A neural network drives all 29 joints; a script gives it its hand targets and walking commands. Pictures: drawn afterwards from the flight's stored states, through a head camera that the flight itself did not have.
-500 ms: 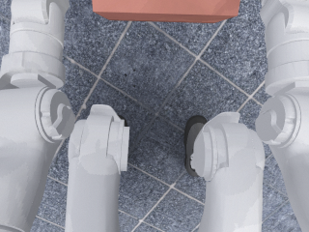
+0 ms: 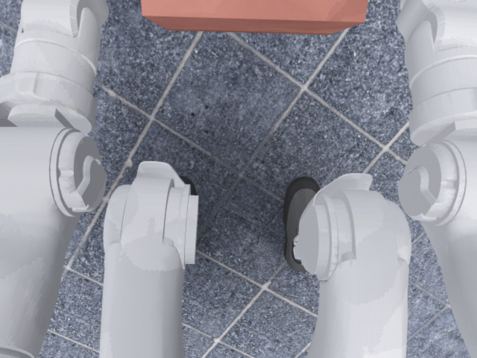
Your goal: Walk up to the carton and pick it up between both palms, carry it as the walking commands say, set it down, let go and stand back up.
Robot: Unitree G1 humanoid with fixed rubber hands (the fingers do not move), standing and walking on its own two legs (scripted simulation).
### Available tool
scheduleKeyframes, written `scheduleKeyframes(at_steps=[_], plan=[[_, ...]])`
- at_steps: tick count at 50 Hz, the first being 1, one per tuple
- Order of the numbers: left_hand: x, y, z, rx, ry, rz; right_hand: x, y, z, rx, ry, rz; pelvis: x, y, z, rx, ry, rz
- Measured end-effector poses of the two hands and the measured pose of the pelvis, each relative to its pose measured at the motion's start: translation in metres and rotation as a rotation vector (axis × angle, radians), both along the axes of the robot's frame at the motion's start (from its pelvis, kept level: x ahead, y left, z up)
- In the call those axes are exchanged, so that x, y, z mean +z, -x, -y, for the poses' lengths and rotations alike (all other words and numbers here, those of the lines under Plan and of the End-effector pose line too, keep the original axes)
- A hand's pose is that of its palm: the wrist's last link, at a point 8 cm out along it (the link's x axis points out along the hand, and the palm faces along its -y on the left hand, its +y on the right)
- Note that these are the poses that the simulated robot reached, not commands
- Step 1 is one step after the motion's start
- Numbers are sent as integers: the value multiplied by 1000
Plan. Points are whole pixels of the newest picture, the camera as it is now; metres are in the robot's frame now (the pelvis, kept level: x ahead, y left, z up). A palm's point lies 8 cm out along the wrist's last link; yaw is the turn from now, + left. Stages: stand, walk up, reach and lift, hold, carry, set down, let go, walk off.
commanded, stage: set down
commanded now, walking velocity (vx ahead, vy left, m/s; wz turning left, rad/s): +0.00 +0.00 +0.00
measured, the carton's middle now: out of the picture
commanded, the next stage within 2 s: let go in 1.82 s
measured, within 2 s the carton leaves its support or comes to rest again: neither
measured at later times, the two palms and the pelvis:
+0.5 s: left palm out of the picture +0.55 +0.22 -0.18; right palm out of the picture +0.55 -0.19 -0.18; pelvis -0.02 +0.00 +0.00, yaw +0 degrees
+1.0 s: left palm out of the picture +0.56 +0.22 -0.03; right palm out of the picture +0.57 -0.20 -0.03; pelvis -0.03 +0.00 +0.08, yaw +1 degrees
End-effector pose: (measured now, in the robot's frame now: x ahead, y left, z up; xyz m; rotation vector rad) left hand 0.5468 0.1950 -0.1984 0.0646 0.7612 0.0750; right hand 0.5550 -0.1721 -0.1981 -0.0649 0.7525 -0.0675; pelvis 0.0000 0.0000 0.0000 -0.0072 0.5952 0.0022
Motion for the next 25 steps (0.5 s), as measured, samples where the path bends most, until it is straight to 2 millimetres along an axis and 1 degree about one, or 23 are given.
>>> scheduleKeyframes(at_steps=[3, 6, 8, 11, 14, 17, 19, 22, 25], plan=[[-8, 9, -1, 20, -8, -34, -6, 8, 0, -1, 11, -34, -1, 2, 0, 4, 1, 2], [-10, 12, -6, 50, -12, -28, -8, 12, -1, -10, 15, -40, -3, 4, 1, 10, 1, 5], [-6, 11, -9, 64, -18, -12, -4, 10, -1, -20, 13, -25, -4, 6, 1, 12, 1, 10], [5, 4, -17, 79, -34, 12, 6, 2, 4, -37, 12, 9, -7, 9, 1, 12, -1, 20], [17, -3, -24, 88, -42, 26, 15, -3, 13, -50, 21, 18, -9, 12, 0, 13, -1, 32], [22, -4, -28, 88, -38, 23, 17, 0, 22, -53, 30, 3, -9, 13, 1, 13, -1, 34], [20, -1, -28, 84, -29, 13, 15, 3, 25, -47, 32, -9, -8, 14, 1, 11, -1, 31], [14, 4, -25, 80, -15, 3, 13, 7, 23, -34, 26, -8, -4, 14, 1, 8, 1, 21], [17, 1, -21, 81, -10, 33, 19, 2, 17, -28, 16, 32, 0, 15, 1, 7, 2, 12]])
